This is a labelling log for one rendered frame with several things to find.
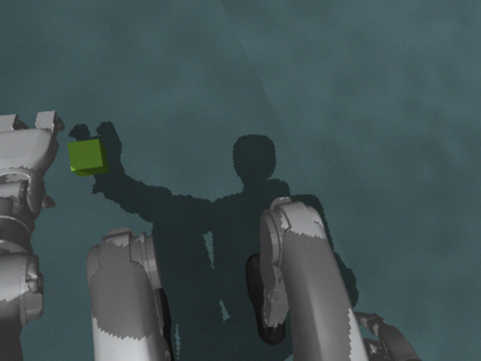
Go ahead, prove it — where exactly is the cube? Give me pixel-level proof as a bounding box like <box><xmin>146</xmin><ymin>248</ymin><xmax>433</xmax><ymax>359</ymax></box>
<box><xmin>68</xmin><ymin>139</ymin><xmax>109</xmax><ymax>177</ymax></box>

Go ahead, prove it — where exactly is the left robot arm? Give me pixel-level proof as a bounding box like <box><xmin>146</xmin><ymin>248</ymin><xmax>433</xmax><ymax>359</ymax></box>
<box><xmin>0</xmin><ymin>168</ymin><xmax>44</xmax><ymax>361</ymax></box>

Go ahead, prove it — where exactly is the left robot foot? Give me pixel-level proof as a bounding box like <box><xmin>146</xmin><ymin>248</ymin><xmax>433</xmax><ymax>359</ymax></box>
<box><xmin>159</xmin><ymin>288</ymin><xmax>175</xmax><ymax>361</ymax></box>

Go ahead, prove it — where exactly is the right robot foot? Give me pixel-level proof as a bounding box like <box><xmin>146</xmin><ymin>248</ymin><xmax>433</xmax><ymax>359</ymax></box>
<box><xmin>246</xmin><ymin>253</ymin><xmax>286</xmax><ymax>345</ymax></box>

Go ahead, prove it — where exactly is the right robot hand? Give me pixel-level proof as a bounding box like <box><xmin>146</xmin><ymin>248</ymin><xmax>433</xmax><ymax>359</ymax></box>
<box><xmin>355</xmin><ymin>312</ymin><xmax>419</xmax><ymax>361</ymax></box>

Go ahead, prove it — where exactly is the left robot hand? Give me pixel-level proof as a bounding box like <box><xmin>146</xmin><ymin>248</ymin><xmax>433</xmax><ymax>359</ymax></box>
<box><xmin>0</xmin><ymin>111</ymin><xmax>65</xmax><ymax>208</ymax></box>

